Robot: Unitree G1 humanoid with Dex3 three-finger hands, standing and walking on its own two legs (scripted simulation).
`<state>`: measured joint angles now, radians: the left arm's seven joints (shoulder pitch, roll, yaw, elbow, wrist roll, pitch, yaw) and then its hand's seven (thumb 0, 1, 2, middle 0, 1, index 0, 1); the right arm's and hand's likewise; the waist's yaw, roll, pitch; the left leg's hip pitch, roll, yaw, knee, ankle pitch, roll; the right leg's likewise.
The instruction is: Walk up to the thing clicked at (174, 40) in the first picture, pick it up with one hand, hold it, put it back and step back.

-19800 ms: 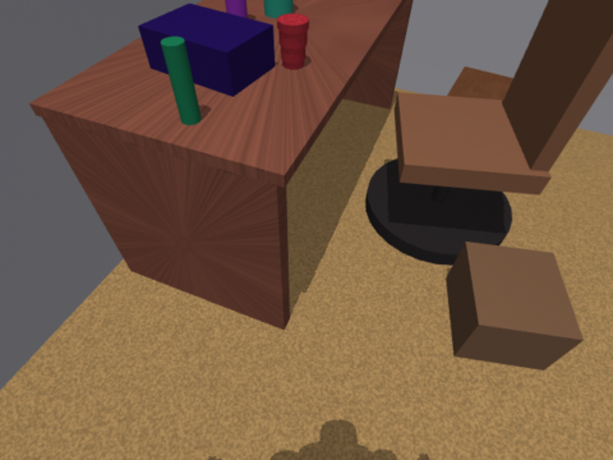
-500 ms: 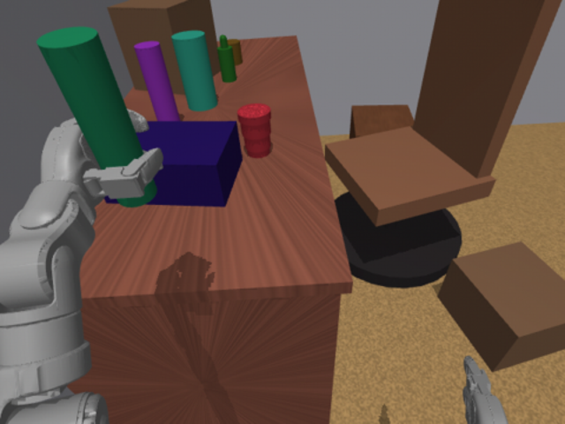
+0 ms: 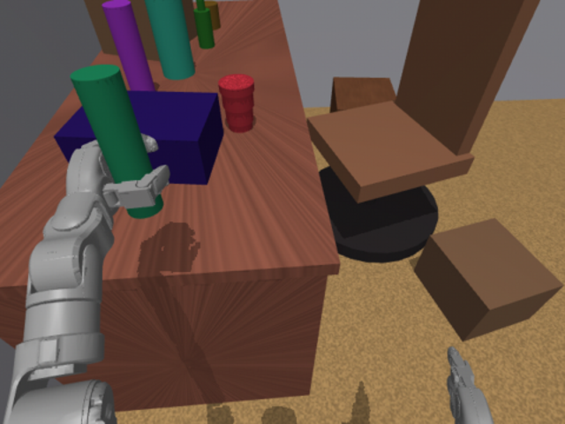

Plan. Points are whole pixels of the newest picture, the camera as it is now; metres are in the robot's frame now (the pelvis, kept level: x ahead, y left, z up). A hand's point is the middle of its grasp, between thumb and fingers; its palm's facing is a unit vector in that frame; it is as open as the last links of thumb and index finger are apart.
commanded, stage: crouch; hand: left
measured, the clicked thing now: (124, 149) +0.40 +0.19 +0.23
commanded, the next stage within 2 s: lower in 0.72 s
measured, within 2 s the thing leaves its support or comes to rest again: rests again in 1.90 s
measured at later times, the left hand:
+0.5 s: hand (153, 177) +0.44 +0.19 +0.14, palm faces +0.15 -0.99 +0.00, open 6.8 cm
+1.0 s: hand (160, 184) +0.47 +0.19 +0.11, palm faces +0.16 -0.99 +0.01, open 6.8 cm
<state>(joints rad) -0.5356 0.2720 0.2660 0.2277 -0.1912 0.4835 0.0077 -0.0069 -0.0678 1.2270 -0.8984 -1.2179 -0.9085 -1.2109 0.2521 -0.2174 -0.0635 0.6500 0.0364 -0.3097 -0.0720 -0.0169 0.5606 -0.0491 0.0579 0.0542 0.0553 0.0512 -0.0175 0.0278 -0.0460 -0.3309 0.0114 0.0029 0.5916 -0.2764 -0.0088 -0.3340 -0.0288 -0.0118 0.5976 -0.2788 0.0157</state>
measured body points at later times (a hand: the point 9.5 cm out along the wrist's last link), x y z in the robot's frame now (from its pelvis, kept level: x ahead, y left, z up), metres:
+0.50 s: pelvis +0.01 +0.00 +0.00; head +0.04 +0.00 +0.45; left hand +0.43 +0.24 +0.15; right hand +0.16 -0.26 -0.08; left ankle +0.02 +0.13 -0.73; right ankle +0.02 -0.13 -0.73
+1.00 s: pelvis +0.02 +0.00 +0.00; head +0.06 +0.00 +0.44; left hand +0.45 +0.24 +0.11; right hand +0.17 -0.26 -0.08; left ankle +0.02 +0.13 -0.73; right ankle +0.02 -0.13 -0.73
